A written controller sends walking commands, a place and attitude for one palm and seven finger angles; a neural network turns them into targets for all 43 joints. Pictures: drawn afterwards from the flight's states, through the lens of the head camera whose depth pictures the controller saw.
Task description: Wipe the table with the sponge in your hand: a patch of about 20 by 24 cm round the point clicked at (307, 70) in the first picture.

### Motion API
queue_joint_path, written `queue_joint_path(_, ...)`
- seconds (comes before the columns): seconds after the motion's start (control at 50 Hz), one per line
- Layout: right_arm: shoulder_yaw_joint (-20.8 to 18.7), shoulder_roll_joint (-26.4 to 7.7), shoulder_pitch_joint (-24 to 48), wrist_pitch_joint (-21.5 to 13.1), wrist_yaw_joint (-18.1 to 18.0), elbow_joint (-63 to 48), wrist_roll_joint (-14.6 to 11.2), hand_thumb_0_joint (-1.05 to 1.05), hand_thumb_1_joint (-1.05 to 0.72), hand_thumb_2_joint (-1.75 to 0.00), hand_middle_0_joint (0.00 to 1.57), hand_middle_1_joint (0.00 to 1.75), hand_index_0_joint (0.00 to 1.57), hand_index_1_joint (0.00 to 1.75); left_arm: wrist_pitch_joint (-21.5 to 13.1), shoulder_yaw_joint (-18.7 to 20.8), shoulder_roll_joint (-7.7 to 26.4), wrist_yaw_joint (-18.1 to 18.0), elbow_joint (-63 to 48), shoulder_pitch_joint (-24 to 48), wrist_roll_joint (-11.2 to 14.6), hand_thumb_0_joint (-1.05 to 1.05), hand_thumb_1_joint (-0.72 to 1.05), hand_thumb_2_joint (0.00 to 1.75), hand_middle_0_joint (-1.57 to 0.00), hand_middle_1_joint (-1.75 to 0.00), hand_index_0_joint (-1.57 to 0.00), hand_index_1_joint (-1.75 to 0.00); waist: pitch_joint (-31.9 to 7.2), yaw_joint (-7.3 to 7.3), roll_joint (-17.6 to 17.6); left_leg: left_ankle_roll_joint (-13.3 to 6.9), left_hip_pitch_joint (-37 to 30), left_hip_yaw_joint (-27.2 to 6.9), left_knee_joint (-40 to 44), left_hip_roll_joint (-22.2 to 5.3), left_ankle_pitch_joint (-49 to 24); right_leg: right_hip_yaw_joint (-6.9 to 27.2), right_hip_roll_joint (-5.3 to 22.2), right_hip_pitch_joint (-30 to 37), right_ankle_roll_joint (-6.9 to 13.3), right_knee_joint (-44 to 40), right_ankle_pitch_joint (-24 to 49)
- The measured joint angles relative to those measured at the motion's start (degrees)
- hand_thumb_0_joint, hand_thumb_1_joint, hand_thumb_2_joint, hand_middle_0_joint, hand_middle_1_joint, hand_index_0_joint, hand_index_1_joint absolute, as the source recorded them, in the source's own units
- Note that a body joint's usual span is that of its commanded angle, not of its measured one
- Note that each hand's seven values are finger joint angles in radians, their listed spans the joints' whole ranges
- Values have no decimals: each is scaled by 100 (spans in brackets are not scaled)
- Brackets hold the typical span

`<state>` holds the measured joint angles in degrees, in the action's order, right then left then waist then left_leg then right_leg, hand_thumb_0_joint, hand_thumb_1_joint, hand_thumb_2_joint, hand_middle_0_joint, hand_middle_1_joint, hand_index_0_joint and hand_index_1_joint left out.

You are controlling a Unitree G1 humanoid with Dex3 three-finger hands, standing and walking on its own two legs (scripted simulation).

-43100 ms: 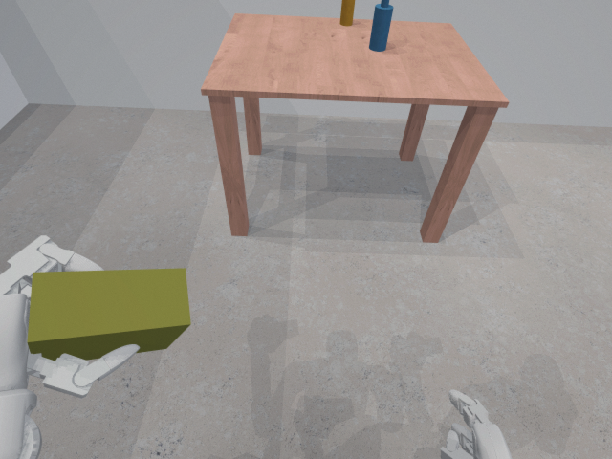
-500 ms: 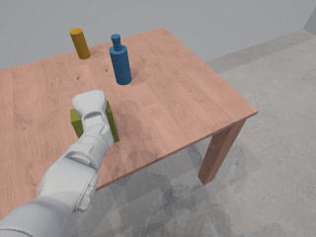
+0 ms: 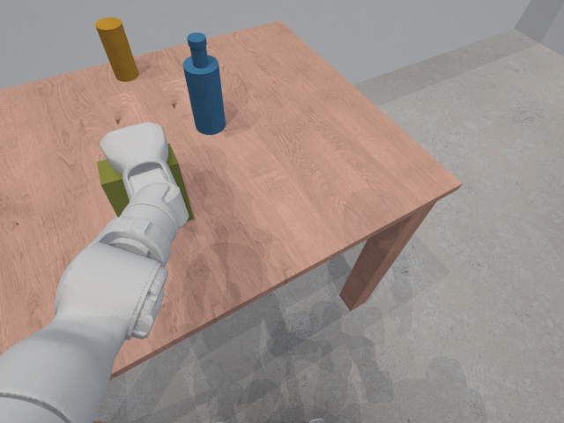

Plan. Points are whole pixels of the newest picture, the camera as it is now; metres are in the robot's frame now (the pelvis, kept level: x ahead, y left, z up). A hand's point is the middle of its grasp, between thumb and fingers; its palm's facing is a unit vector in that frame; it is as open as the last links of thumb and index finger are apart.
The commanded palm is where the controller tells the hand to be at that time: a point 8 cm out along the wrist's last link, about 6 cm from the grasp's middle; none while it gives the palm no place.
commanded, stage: wipe forward along the third lane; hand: left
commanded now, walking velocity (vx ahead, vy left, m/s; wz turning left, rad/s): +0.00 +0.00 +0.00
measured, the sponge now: (152, 201) +0.48 +0.18 +0.00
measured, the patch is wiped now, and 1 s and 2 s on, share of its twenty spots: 0.90 0.95 0.95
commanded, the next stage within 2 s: wipe back along the third lane in 0.08 s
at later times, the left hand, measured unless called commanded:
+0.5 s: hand (142, 171) +0.50 +0.18 +0.05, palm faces -0.03 +0.00 -1.00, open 10.2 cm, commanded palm +0.46 +0.16 +0.08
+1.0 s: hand (155, 194) +0.45 +0.16 +0.05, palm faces -0.04 +0.00 -1.00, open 10.2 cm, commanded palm +0.41 +0.13 +0.08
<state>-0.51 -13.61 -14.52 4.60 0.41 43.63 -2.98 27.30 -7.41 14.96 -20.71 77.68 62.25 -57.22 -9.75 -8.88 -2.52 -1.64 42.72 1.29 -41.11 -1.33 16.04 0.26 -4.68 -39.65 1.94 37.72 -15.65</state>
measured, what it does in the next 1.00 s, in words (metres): stands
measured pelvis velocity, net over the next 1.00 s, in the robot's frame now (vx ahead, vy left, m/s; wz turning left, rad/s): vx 0.05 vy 0.01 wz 0.04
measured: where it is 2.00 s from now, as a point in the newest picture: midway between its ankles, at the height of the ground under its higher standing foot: outside the picture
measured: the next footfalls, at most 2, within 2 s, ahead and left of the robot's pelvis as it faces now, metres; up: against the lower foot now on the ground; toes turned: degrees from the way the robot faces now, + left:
none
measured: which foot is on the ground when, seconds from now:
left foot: down 0.00-1.00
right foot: down 0.00-1.00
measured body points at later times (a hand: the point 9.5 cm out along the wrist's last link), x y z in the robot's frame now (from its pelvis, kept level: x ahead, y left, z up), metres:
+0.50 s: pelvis +0.02 +0.02 +0.00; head +0.09 +0.04 +0.44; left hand +0.50 +0.18 +0.10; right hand +0.06 -0.23 -0.13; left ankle +0.03 +0.10 -0.71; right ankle +0.01 -0.10 -0.71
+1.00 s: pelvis +0.05 +0.01 +0.02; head +0.07 +0.01 +0.47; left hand +0.45 +0.15 +0.10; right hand +0.22 -0.21 -0.10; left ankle +0.03 +0.10 -0.71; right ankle +0.01 -0.10 -0.71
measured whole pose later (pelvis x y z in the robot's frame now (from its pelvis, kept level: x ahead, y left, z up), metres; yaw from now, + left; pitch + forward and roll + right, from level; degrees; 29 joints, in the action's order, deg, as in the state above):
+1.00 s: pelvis +0.05 +0.01 +0.02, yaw +2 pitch +12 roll -2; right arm -1.6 -11.5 -4.5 13.6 3.4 42.8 -2.9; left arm 33.1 -22.5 1.6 -24.3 62.4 45.8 -53.1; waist -10.7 0.0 -1.7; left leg -2.1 29.1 0.0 -35.2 0.7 17.8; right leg -0.7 -2.9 -25.2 1.7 31.4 -17.9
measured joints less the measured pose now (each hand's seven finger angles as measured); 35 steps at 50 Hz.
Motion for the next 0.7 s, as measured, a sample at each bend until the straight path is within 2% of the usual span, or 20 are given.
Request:
queue_joint_path(0.24, -25, 33, -117, -19, 101, 26, 82, 1, -90, -90, 21, 29, 20, 30, 89, -19, 70, -32, 292, 439, -58, 1, -55, 107, -76, -131, -77, -134, -48, -100, -14, -122, 348, 20, -257, 50, 145, 13, 50, -284, -114, 138, -91)
queue_joint_path(0.34, -95, 68, -239, 51, 193, 44, 96, 1, -90, -90, 21, 29, 20, 30, 173, -301, -141, -170, 53, 220, -13, 1, -54, 107, -75, -132, -76, -135, -104, 29, -23, -155, 320, 48, -276, 57, 204, 43, 58, -245, -146, 121, -123)
queue_joint_path(0.46, -78, 134, -183, 142, 253, 126, 57, 1, -90, -90, 21, 29, 20, 30, 228, -481, -350, -409, -182, -96, 224, 0, -52, 107, -71, -136, -72, -139, -125, 158, 3, -175, 61, 60, -151, 85, 229, 62, 84, 21, -166, -18, -141)
queue_joint_path(0.58, -108, 180, 9, 271, 311, 123, 43, 1, -91, -90, 20, 29, 20, 30, 380, -779, -657, -445, -424, -396, 351, 0, -51, 107, -69, -139, -70, -142, -144, 344, 28, -178, -273, 51, 34, 124, 234, 62, 120, 362, -167, -201, -155)
queue_joint_path(0.7, -123, 191, 309, 446, 314, 78, 25, 1, -91, -90, 20, 29, 20, 30, 392, -1036, -932, -447, -726, -794, 420, -1, -50, 107, -67, -141, -68, -143, -157, 547, 58, -161, -656, 10, 227, 172, 239, 29, 161, 750, -149, -367, -193)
